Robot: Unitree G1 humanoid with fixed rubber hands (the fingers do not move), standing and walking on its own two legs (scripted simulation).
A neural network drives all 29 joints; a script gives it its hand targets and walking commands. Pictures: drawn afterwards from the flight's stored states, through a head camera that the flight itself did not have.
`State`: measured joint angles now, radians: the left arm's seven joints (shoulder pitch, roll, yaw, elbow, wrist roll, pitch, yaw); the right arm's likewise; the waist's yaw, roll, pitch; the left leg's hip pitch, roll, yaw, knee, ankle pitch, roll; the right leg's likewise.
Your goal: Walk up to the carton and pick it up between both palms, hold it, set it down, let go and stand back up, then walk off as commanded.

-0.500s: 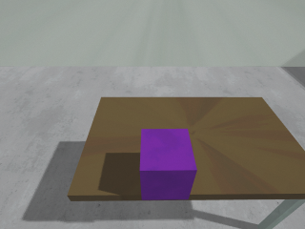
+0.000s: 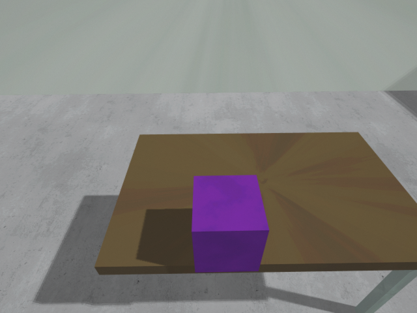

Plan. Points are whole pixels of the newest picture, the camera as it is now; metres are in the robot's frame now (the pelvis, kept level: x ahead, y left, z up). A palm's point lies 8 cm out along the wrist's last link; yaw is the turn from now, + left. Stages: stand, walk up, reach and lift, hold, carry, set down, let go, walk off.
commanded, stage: stand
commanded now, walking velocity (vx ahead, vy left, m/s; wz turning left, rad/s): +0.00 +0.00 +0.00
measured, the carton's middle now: (225, 223) +0.41 +0.01 -0.10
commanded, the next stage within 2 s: walk off in 0.68 s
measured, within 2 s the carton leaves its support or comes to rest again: neither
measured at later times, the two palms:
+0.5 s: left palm out of the picture +0.03 +0.25 -0.13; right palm out of the picture +0.10 -0.25 -0.11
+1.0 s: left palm out of the picture +0.03 +0.25 -0.13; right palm out of the picture +0.08 -0.25 -0.12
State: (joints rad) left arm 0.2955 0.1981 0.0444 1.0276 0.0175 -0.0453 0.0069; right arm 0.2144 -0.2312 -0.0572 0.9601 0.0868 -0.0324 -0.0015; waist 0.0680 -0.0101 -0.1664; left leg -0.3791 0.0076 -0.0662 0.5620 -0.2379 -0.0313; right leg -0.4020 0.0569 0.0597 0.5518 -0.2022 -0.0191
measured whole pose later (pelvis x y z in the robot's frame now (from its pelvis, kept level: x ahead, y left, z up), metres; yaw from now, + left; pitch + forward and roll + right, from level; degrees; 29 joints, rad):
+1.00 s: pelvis -0.01 +0.00 +0.00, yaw +0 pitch +2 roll +0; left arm 0.23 0.20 0.04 1.04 0.02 -0.04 0.00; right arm 0.21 -0.24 -0.06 0.96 0.09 -0.02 0.00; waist 0.07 0.00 -0.09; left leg -0.38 0.01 -0.07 0.57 -0.22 -0.03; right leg -0.39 0.06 0.06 0.54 -0.18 -0.02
